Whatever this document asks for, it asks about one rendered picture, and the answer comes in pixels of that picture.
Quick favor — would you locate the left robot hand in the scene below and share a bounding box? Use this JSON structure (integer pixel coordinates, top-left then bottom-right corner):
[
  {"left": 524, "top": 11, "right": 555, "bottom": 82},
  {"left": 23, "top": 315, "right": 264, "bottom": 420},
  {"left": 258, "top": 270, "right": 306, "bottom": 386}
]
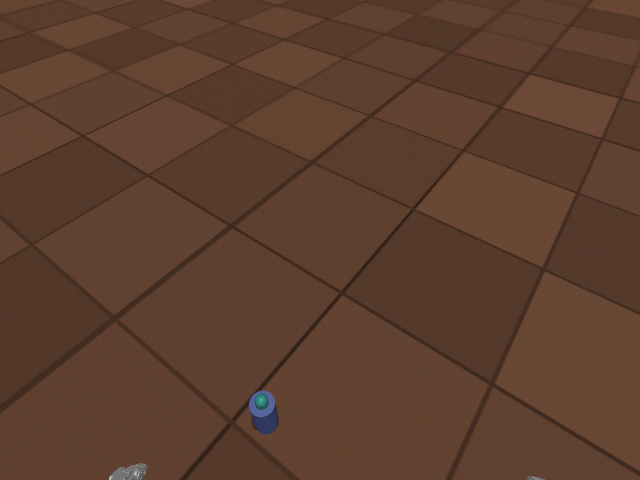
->
[{"left": 109, "top": 463, "right": 147, "bottom": 480}]

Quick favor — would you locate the bottle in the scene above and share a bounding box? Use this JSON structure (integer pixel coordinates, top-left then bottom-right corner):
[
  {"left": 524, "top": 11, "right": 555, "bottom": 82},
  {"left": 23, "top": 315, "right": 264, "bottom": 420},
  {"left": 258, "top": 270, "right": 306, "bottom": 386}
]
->
[{"left": 249, "top": 391, "right": 279, "bottom": 434}]

